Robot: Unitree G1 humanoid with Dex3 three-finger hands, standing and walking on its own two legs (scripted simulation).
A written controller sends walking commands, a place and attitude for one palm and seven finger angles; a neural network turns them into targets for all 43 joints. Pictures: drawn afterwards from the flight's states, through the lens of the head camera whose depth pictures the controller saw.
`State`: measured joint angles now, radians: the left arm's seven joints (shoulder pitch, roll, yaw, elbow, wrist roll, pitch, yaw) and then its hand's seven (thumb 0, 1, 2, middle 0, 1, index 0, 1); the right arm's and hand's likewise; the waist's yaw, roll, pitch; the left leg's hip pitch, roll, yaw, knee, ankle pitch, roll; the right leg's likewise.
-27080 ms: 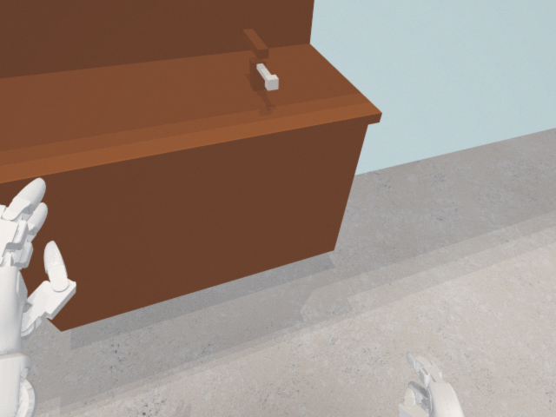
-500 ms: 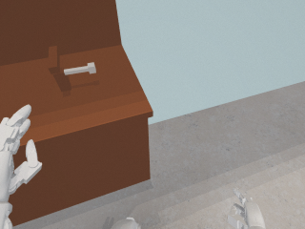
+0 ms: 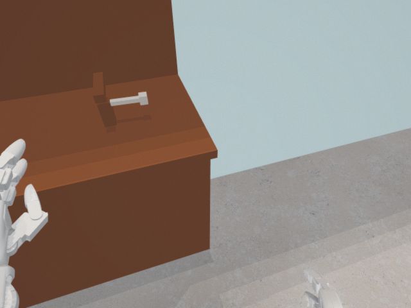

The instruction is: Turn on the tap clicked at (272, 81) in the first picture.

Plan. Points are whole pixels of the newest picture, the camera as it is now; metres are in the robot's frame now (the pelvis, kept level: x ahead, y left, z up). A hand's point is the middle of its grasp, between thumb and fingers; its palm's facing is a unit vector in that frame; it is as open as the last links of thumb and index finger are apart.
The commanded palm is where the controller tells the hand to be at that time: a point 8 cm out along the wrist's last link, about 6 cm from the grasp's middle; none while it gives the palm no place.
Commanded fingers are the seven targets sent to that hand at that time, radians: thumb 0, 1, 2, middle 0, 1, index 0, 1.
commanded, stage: stop stepping back and stand still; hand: left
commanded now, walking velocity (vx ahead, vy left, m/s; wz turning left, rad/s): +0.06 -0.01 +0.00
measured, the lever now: (143, 98) +0.67 +0.23 +0.08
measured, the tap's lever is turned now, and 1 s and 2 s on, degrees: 86 86 86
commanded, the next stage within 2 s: stand and check the lever's angle in 0.20 s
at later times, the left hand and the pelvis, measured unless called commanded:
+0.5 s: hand (41, 225) +0.19 +0.25 +0.16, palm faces +0.41 -0.83 -0.38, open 7.4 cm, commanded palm +0.15 +0.29 +0.18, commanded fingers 0.00 0.90 0.90 -0.20 -0.30 -0.20 -0.30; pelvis -0.01 +0.01 +0.01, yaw +0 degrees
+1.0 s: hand (33, 223) +0.20 +0.27 +0.16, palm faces +0.42 -0.83 -0.36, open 7.4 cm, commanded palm +0.14 +0.30 +0.18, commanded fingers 0.00 0.90 0.90 -0.20 -0.30 -0.20 -0.30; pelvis -0.02 +0.02 +0.01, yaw +0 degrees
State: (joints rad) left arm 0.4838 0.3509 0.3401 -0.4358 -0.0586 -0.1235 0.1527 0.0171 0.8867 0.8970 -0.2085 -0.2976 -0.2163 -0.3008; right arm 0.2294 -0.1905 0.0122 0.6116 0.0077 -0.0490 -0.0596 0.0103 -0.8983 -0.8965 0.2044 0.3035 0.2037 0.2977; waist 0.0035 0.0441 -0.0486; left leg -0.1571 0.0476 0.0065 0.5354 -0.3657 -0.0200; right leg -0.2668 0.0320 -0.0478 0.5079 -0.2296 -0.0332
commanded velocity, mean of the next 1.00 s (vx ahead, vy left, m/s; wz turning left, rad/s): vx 0.00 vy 0.00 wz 0.00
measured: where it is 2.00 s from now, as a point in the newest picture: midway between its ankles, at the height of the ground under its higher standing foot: outside the picture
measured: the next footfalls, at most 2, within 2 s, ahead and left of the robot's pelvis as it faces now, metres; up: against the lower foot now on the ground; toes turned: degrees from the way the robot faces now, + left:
none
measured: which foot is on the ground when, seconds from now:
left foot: down 0.00-1.00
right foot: down 0.00-1.00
